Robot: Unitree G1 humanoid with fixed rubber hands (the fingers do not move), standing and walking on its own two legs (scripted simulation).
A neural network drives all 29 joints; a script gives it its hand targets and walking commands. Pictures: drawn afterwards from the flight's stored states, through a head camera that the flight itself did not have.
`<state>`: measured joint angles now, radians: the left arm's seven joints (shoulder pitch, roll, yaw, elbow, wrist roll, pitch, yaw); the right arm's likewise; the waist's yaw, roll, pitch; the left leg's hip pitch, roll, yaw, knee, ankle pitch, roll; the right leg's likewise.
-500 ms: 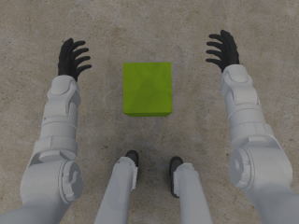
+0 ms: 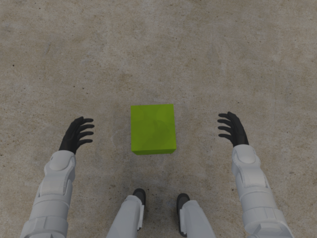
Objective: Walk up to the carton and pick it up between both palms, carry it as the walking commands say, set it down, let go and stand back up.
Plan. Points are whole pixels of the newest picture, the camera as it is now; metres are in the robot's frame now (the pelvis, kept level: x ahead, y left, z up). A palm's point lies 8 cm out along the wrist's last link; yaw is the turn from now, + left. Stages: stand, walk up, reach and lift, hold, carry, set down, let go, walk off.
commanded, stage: let go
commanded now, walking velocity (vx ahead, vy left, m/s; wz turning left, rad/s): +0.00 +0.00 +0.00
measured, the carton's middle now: (153, 131) +0.47 +0.05 -0.59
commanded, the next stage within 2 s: stand in 0.90 s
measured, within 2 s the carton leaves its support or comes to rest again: neither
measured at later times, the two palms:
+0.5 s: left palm (49, 207) +0.20 +0.22 -0.01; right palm (291, 209) +0.22 -0.24 -0.01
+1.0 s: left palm (35, 212) +0.19 +0.25 -0.02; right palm (298, 222) +0.19 -0.26 -0.02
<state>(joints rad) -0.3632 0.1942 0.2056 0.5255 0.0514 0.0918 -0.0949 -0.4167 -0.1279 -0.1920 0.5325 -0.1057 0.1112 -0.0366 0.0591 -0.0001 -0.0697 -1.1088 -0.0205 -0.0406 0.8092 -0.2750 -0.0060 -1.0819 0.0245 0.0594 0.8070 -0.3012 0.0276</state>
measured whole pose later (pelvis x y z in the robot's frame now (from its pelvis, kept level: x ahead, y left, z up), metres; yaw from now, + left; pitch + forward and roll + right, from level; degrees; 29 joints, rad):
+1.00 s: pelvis +0.04 -0.01 +0.05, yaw +1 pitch -2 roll +0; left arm 0.21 0.27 0.03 0.53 0.04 0.10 0.00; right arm 0.21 -0.25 -0.03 0.58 -0.05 0.06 0.00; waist 0.01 -0.01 0.04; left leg -0.18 -0.02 -0.05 0.51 -0.29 -0.01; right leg -0.15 0.01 0.05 0.50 -0.31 0.01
